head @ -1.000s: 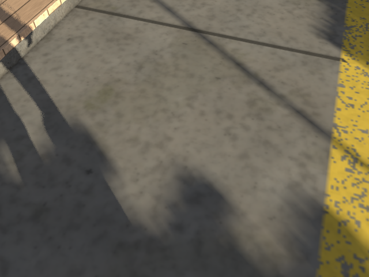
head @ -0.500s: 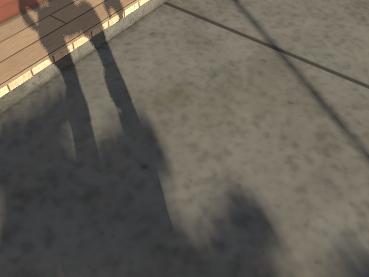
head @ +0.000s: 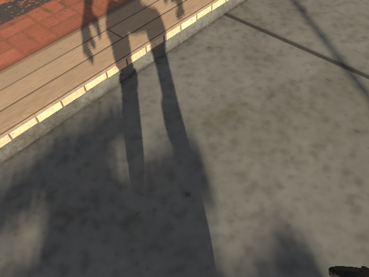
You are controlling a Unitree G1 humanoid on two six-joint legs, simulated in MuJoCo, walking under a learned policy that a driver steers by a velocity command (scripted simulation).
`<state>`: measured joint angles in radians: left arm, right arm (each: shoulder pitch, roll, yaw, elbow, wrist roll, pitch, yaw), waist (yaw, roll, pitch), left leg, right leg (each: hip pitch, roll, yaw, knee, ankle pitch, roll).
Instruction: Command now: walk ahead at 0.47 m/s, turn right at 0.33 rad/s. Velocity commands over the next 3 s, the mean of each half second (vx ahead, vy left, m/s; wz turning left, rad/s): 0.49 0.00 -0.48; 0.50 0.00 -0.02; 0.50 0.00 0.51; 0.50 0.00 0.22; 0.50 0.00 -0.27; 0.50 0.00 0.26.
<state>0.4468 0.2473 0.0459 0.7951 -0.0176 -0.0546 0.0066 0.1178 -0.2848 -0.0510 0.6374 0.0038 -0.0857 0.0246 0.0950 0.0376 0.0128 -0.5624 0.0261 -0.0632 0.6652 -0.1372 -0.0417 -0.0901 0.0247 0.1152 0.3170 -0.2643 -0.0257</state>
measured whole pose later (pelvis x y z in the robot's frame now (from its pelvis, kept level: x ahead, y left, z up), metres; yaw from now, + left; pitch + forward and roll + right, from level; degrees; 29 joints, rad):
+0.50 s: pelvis +0.25 +0.01 -0.01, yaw -17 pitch +1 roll +3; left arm 0.10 0.30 0.05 0.63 -0.02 -0.03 -0.04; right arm 0.34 -0.30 -0.08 0.82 0.01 -0.08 0.00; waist -0.09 -0.04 0.04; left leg 0.06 -0.02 0.18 0.23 -0.30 -0.01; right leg -0.69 -0.09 0.02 0.74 -0.01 -0.01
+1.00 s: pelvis +0.50 -0.13 -0.01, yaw -15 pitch +0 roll -2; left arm 0.30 0.27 0.05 0.78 0.01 -0.09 -0.01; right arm 0.18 -0.29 -0.05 0.78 0.02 -0.05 0.03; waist 0.05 0.05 0.03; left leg -0.69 0.10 -0.06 0.74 0.10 -0.01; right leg 0.03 0.07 -0.16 0.20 -0.25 -0.07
